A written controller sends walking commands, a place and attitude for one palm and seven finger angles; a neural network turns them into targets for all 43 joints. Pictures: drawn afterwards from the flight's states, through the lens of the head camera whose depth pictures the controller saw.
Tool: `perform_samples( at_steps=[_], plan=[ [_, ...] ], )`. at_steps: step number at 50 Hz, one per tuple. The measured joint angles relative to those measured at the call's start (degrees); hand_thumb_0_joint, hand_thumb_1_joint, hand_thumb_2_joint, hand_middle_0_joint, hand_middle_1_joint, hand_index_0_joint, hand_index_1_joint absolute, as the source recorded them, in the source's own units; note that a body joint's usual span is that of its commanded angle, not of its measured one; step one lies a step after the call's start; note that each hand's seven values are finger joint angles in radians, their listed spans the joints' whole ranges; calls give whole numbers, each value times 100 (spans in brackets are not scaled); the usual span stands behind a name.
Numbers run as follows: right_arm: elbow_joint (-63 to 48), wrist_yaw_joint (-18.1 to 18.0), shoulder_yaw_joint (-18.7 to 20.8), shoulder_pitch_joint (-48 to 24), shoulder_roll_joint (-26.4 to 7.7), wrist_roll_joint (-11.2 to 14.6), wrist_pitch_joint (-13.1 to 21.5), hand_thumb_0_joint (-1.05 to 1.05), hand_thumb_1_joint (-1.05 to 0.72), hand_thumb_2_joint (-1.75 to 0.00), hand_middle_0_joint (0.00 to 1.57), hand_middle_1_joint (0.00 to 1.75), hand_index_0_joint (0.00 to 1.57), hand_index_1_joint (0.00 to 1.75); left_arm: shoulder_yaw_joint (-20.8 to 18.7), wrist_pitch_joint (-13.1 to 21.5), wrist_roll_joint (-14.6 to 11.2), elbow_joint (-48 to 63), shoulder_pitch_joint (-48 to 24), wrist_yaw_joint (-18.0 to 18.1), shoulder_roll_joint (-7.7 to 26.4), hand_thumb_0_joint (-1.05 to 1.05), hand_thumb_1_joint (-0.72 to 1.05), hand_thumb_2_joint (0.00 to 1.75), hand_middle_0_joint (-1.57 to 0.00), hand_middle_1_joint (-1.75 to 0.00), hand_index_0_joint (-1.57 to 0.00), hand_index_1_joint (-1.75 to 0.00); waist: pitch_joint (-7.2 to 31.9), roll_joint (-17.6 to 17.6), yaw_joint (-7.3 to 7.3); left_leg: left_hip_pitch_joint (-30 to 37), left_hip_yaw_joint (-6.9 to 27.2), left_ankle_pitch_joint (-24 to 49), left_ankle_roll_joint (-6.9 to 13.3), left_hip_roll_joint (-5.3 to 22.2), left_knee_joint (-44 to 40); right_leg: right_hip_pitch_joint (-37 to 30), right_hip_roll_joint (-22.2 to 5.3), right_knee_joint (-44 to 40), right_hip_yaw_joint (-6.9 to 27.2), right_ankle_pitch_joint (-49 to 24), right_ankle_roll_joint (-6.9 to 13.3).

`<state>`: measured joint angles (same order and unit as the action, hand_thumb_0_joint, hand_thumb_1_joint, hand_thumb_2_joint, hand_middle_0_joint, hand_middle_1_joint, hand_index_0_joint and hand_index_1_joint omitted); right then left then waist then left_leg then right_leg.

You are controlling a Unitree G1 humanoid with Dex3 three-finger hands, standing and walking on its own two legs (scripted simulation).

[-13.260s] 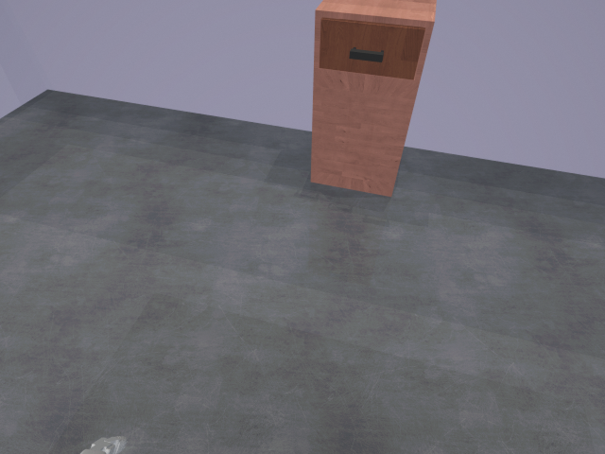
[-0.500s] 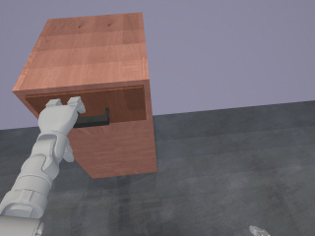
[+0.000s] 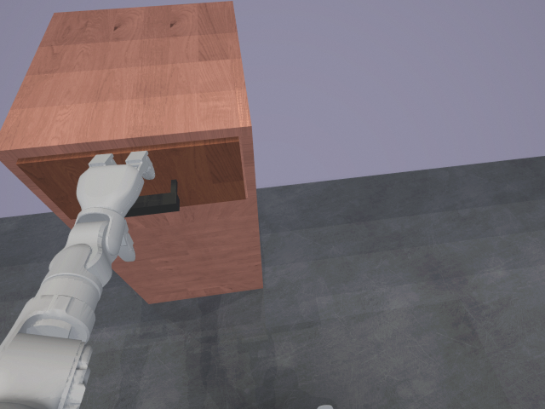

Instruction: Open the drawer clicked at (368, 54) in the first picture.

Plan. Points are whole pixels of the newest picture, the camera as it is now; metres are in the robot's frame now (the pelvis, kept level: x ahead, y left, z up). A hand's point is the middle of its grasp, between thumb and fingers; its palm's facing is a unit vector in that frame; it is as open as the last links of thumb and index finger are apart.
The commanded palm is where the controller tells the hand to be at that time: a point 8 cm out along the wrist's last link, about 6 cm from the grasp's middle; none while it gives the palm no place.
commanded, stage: move the hooked fingers above the handle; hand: left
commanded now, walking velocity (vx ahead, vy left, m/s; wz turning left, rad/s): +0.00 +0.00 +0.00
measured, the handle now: (145, 196) +0.49 +0.25 -0.05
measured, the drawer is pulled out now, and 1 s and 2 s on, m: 0.01 0.00 0.00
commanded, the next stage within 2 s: none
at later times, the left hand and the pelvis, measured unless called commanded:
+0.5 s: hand (124, 203) +0.42 +0.25 +0.02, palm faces -0.05 -0.01 -1.00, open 13.8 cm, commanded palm +0.41 +0.25 +0.07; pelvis +0.00 -0.01 +0.00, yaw -1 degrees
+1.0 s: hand (132, 205) +0.43 +0.24 +0.01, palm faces -0.11 -0.03 -0.99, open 13.8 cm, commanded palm +0.41 +0.25 +0.07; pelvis +0.00 -0.01 +0.00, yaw -1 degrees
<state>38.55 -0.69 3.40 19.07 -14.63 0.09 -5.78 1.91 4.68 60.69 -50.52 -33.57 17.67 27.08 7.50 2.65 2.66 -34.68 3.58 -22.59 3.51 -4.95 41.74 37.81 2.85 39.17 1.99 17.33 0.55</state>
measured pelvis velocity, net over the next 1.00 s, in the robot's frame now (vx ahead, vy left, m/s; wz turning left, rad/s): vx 0.00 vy -0.01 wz -0.02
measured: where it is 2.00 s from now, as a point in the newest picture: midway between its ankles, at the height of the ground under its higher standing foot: outside the picture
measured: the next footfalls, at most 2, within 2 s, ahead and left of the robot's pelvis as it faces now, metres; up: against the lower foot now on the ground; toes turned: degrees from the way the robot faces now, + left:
none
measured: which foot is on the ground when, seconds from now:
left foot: down 0.00-1.00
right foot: down 0.00-1.00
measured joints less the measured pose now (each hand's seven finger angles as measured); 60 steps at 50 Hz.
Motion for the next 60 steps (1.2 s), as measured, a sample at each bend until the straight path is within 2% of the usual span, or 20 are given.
perform_samples(
  at_steps=[4,10,14,20,25,29,38,43,47,50,55,58,60],
  plan=[
    [57,48,4,-28,-27,-55,-45,1,-91,-90,20,30,20,30,-64,104,76,-121,-163,221,-95,0,-49,30,-32,-120,-32,-120,89,0,62,-135,-9,-67,-8,11,124,137,17,113,-2,53,10],
    [-25,145,-40,-79,-54,-70,-131,1,-91,-90,20,30,20,30,-220,-237,139,-407,-316,474,-126,0,-49,30,-33,-123,-32,-120,119,52,109,-288,-104,-107,-21,56,205,337,71,228,80,66,22],
    [-80,119,-89,-83,-30,-28,-188,1,-91,-90,20,30,20,30,-297,-433,59,-539,-240,349,-41,0,-49,30,-33,-122,-32,-120,90,70,107,-216,-162,-78,-27,97,108,299,112,167,140,23,38],
    [-111,-7,-93,-12,14,10,-185,1,-91,-90,20,30,20,30,-412,-190,0,-324,13,49,187,0,-49,30,-32,-121,-32,-120,62,15,80,-57,-125,-25,-68,140,-38,136,144,17,112,-33,83],
    [-53,-34,8,9,-47,9,-140,1,-91,-90,20,30,20,30,-238,58,12,-75,94,78,192,0,-49,30,-32,-121,-32,-120,79,32,22,-19,-14,-31,-94,127,-13,49,123,-7,2,-14,107],
    [-10,-16,13,-88,-103,26,-111,1,-91,-90,20,30,20,30,-100,45,-9,-227,-28,193,66,0,-49,30,-32,-120,-32,-120,71,33,21,-40,21,-40,-95,103,34,62,99,46,-37,13,110],
    [-149,-37,-83,-237,-76,-8,-75,1,-91,-90,20,30,20,30,-370,-62,124,-469,-304,293,213,0,-49,30,-32,-120,-32,-120,39,-31,152,-279,-51,-36,-108,120,121,337,122,168,19,-4,118],
    [-104,-27,-73,-125,-71,3,-119,1,-91,-90,20,30,20,30,-381,-120,4,-500,-294,188,314,0,-49,30,-32,-120,-32,-120,97,27,118,-249,-88,-55,-95,140,89,314,143,129,58,-3,104],
    [-70,-18,-61,-13,-64,38,-147,1,-91,-90,20,30,20,30,-251,-138,-69,-494,-179,11,234,0,-49,30,-31,-120,-32,-120,107,66,81,-145,-89,-53,-79,141,26,204,141,53,65,-8,91],
    [-62,-29,-48,36,-39,34,-158,1,-91,-90,20,30,20,30,-226,1,-55,-350,-37,-52,138,0,-49,30,-31,-120,-32,-120,90,55,73,-97,-85,-51,-68,133,4,152,131,29,63,-6,84],
    [-20,-30,-35,11,-12,-28,-156,1,-91,-90,20,30,20,30,-331,272,111,-90,81,211,47,0,-49,30,-32,-120,-32,-120,97,13,90,-148,-77,-84,-60,109,82,199,111,113,48,38,76],
    [9,2,-48,-70,-23,-56,-161,1,-91,-90,20,30,20,30,-444,194,157,-90,14,442,81,0,-49,30,-32,-120,-32,-120,98,10,103,-211,-94,-107,-54,101,150,269,107,185,59,62,70],
    [13,26,-57,-115,-33,-52,-173,1,-91,-90,20,30,20,30,-489,25,131,-172,-47,530,137,0,-49,30,-32,-120,-32,-120,111,21,98,-227,-115,-111,-48,102,160,292,109,200,78,62,62]
  ],
)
